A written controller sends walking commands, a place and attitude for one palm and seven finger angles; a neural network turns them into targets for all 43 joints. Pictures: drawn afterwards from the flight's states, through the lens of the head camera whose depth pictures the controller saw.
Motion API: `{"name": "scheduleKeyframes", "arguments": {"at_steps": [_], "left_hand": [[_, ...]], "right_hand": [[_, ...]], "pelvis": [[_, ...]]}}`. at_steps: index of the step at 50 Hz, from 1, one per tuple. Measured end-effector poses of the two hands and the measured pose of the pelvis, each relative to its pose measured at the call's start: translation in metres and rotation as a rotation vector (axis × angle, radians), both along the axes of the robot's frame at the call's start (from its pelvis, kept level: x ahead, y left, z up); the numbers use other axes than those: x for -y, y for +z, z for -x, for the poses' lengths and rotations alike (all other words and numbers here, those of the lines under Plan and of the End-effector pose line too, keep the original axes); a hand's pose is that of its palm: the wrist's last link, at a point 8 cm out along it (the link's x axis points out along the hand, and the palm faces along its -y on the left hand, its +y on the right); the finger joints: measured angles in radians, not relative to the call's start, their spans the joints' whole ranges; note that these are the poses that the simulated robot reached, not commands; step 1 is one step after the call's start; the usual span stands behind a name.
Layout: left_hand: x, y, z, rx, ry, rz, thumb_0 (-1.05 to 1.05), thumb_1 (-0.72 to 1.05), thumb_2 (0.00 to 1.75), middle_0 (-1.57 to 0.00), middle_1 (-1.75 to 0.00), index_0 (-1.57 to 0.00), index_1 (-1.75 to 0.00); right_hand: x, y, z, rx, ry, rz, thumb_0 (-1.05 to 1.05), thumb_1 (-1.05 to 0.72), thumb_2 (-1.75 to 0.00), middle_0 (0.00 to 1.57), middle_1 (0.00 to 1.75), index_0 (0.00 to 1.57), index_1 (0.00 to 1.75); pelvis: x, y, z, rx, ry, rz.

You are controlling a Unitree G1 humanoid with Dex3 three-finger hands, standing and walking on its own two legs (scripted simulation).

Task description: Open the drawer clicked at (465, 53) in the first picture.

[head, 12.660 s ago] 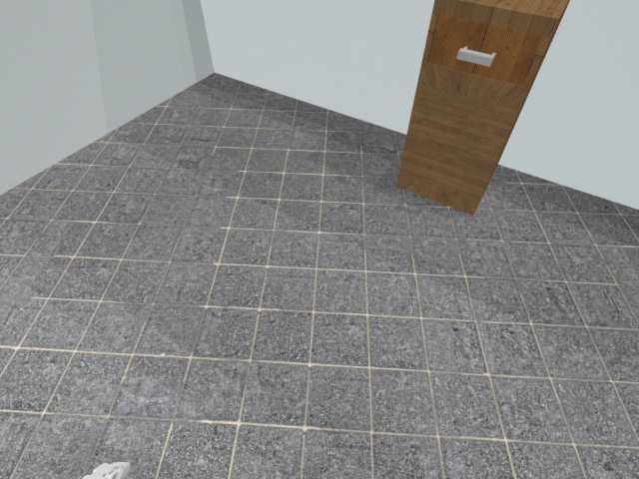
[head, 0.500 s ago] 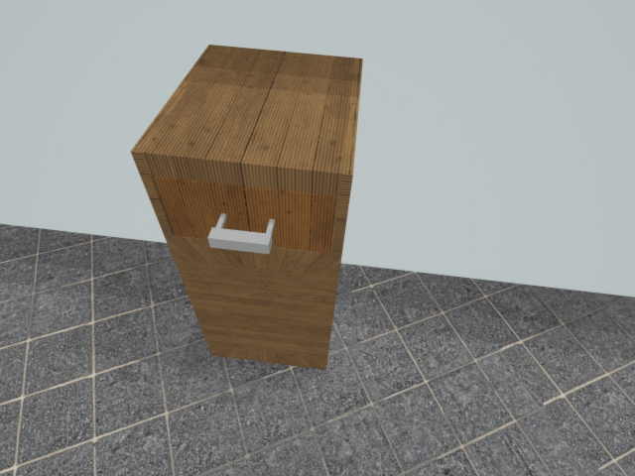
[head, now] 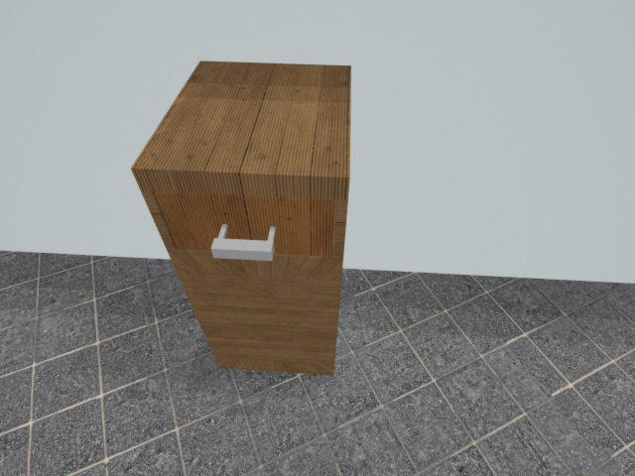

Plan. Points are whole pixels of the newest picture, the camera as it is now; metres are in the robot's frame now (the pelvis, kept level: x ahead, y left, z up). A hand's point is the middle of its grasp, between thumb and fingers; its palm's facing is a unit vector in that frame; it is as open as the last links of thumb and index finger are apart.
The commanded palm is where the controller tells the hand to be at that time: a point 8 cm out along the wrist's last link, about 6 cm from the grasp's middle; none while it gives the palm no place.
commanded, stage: come to a stop and stand still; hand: left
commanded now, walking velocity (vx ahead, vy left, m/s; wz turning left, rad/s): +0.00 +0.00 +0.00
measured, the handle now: (245, 240) +0.54 +0.17 -0.08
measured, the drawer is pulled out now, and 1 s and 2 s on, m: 0.00 0.00 0.00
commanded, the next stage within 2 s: look again from close up in 0.02 s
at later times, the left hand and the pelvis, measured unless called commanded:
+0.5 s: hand out of the picture +0.00 +0.14 -0.18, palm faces +0.01 -0.99 -0.14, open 7.4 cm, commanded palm none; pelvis +0.03 -0.01 +0.00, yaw -1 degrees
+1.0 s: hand (213, 399) +0.23 +0.15 -0.04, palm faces -0.05 -0.28 -0.96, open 8.0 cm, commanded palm +0.17 +0.19 -0.03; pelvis +0.01 -0.04 -0.03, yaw -4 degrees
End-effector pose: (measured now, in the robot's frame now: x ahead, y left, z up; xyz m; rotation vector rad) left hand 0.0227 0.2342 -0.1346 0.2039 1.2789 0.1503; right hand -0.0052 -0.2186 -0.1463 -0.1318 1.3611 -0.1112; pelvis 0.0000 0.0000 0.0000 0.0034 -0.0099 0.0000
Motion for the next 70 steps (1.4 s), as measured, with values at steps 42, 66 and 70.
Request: {"name": "scheduleKeyframes", "arguments": {"at_steps": [42, 66, 70], "left_hand": [[0.011, 0.089, -0.117, 0.397, -0.344, -0.418, 0.06, 0.92, 0.88, -0.21, -0.33, -0.21, -0.33], [0.045, 0.146, -0.162, 0.801, -0.835, -1.175, 0.0, 0.33, 0.66, -0.26, -0.65, -0.27, -0.65], [0.055, 0.158, -0.188, 0.792, -0.879, -1.112, 0.0, 0.24, 0.62, -0.26, -0.71, -0.27, -0.71]], "right_hand": [[0.046, 0.01, -0.095, 0.38, -0.033, 0.08, 0.02, -0.93, -0.9, 0.2, 0.3, 0.21, 0.3], [0.047, 0.012, -0.229, 0.638, 0.199, 0.002, 0.01, -0.9, -0.9, 0.2, 0.3, 0.2, 0.3], [0.042, 0.005, -0.196, 0.545, 0.154, -0.021, 0.01, -0.9, -0.9, 0.2, 0.3, 0.21, 0.3]], "pelvis": [[0.023, -0.009, -0.03, -0.07, 0.002, -0.039], [0.063, -0.057, 0.013, -0.189, -0.026, -0.031], [0.06, -0.044, 0.01, -0.172, -0.039, -0.037]]}}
